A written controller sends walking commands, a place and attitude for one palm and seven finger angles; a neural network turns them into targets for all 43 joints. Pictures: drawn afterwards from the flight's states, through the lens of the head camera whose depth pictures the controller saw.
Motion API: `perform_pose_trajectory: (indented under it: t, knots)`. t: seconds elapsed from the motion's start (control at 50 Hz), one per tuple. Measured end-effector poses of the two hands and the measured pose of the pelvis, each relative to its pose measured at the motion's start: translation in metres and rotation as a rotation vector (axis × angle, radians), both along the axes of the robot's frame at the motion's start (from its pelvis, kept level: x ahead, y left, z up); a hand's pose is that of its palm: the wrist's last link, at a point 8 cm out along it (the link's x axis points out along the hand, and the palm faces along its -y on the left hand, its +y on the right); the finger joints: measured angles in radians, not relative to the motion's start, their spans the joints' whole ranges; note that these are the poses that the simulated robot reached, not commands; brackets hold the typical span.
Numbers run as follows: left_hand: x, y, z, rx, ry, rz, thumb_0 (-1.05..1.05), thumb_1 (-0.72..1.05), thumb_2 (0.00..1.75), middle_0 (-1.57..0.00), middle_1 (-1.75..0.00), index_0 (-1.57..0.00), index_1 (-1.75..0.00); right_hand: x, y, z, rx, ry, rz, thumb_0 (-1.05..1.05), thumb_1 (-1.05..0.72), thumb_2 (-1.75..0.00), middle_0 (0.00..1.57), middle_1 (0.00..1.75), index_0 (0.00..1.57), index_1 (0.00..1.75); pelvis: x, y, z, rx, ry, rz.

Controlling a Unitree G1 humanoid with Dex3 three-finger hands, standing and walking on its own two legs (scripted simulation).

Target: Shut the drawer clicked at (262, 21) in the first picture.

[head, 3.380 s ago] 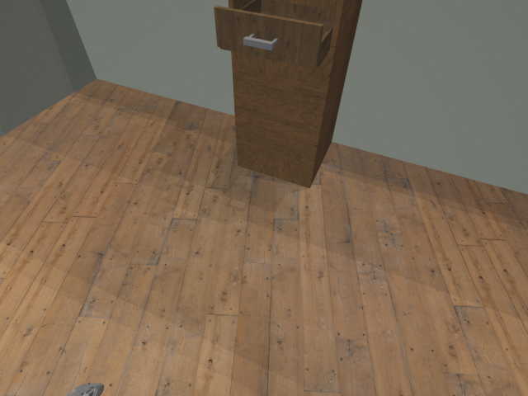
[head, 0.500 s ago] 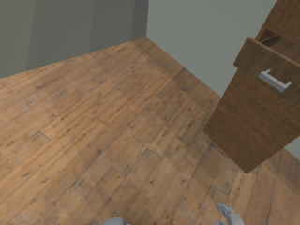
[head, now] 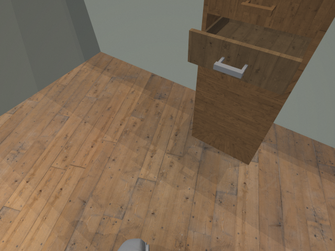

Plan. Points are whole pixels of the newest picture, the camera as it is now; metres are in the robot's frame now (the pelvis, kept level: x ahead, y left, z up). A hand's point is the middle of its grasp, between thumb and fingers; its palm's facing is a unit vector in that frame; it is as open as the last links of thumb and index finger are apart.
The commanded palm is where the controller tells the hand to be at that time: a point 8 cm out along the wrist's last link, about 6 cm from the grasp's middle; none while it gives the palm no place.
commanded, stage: turn to face it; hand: left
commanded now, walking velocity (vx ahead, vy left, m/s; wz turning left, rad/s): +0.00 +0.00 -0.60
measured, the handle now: (230, 66) +0.70 -0.17 +0.04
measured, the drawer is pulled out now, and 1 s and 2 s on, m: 0.15 0.15 0.15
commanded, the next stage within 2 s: take the last steps up to it in 0.78 s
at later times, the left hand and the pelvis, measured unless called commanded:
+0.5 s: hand (94, 242) +0.16 +0.23 -0.16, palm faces -0.24 -0.95 -0.22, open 7.4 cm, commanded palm none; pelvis +0.01 +0.04 +0.01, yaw -18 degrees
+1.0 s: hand (122, 250) +0.15 +0.15 -0.16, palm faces -0.43 -0.88 -0.20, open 7.4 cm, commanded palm none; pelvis +0.00 +0.01 +0.01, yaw -28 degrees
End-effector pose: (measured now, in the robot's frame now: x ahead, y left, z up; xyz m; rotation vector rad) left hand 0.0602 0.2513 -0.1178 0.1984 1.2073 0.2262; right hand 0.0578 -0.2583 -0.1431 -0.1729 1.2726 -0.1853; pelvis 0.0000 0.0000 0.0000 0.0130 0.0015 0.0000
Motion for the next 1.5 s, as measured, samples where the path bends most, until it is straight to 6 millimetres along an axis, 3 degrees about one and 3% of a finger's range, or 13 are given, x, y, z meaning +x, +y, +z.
perform_pose_trajectory:
  t: [0.12,0.26,0.4,0.52,0.66,0.76,0.94,1.08,1.2,1.34,1.42,1.5]
  knots:
    - [0.025,0.005,0.002,-0.012,0.010,-0.079,0.00,0.90,0.90,-0.20,-0.30,-0.21,-0.30,-0.005,-0.001,0.015,-0.024,-0.027,-0.057,0.00,-0.91,-0.90,0.20,0.30,0.19,0.29,0.005,0.005,0.006,0.006,0.015,-0.071]
    - [0.054,0.027,-0.013,-0.035,0.010,-0.150,0.00,0.90,0.90,-0.20,-0.30,-0.21,-0.30,-0.002,0.022,0.024,-0.061,-0.103,-0.112,0.00,-0.91,-0.90,0.20,0.30,0.19,0.29,0.007,0.030,0.000,-0.014,0.021,-0.159]
    - [0.086,0.037,-0.013,-0.051,0.008,-0.247,0.01,0.91,0.90,-0.20,-0.30,-0.20,-0.30,-0.030,0.049,0.033,-0.058,-0.099,-0.176,0.00,-0.91,-0.90,0.20,0.30,0.20,0.29,0.008,0.044,0.005,-0.021,0.007,-0.248]
    - [0.108,0.018,-0.006,-0.049,0.015,-0.333,0.00,0.91,0.90,-0.19,-0.30,-0.20,-0.30,-0.064,0.055,0.027,-0.024,-0.061,-0.272,0.00,-0.90,-0.90,0.21,0.30,0.20,0.29,0.007,0.041,0.008,-0.030,0.006,-0.321]
    - [0.133,-0.036,-0.005,-0.022,-0.032,-0.476,0.01,0.91,0.90,-0.19,-0.30,-0.20,-0.30,-0.122,0.037,-0.004,0.030,0.010,-0.407,0.00,-0.90,-0.90,0.21,0.30,0.20,0.30,0.000,0.016,-0.006,-0.003,0.008,-0.398]
    - [0.128,-0.063,0.002,-0.014,-0.055,-0.505,0.00,0.91,0.90,-0.20,-0.30,-0.20,-0.30,-0.148,0.022,-0.009,0.026,0.079,-0.461,0.00,-0.91,-0.90,0.20,0.30,0.20,0.29,-0.005,0.007,-0.003,-0.009,0.006,-0.424]
    - [0.106,-0.067,-0.004,-0.043,0.025,-0.520,0.00,0.90,0.90,-0.20,-0.30,-0.21,-0.30,-0.138,0.015,0.010,-0.004,0.012,-0.488,0.00,-0.91,-0.90,0.20,0.30,0.19,0.29,-0.004,0.004,0.006,-0.003,0.011,-0.482]
    - [0.102,-0.044,-0.028,-0.086,0.082,-0.496,0.00,0.90,0.90,-0.20,-0.30,-0.21,-0.30,-0.117,0.033,0.019,-0.045,-0.054,-0.474,0.00,-0.91,-0.90,0.20,0.30,0.20,0.29,0.015,0.014,-0.002,-0.032,0.012,-0.513]
    - [0.117,-0.043,-0.022,-0.087,0.135,-0.531,0.01,0.91,0.90,-0.20,-0.30,-0.20,-0.30,-0.134,0.065,0.027,-0.007,0.008,-0.534,0.00,-0.91,-0.90,0.20,0.30,0.20,0.29,0.035,0.008,0.011,-0.035,0.008,-0.537]
    - [0.151,-0.080,-0.015,-0.078,0.139,-0.580,0.01,0.91,0.90,-0.19,-0.30,-0.20,-0.30,-0.166,0.095,0.024,0.096,0.166,-0.633,0.00,-0.91,-0.90,0.20,0.30,0.20,0.29,0.057,-0.018,0.014,-0.023,0.006,-0.570]
    - [0.179,-0.126,-0.017,-0.077,0.124,-0.639,0.01,0.91,0.90,-0.19,-0.30,-0.20,-0.30,-0.181,0.101,0.017,0.162,0.248,-0.697,0.00,-0.91,-0.90,0.20,0.30,0.20,0.29,0.068,-0.043,0.008,-0.011,0.001,-0.588]
    - [0.210,-0.179,-0.024,-0.085,0.039,-0.675,0.01,0.91,0.90,-0.19,-0.30,-0.20,-0.30,-0.190,0.089,0.001,0.227,0.322,-0.729,0.00,-0.91,-0.90,0.21,0.30,0.20,0.29,0.079,-0.078,-0.008,0.000,-0.008,-0.584]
